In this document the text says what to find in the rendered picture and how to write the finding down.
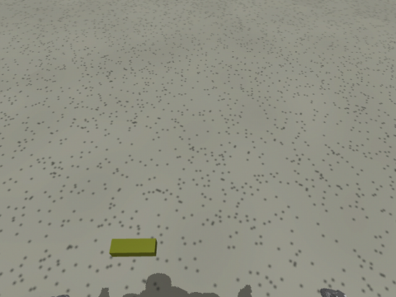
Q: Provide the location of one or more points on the carton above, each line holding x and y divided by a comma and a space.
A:
133, 247

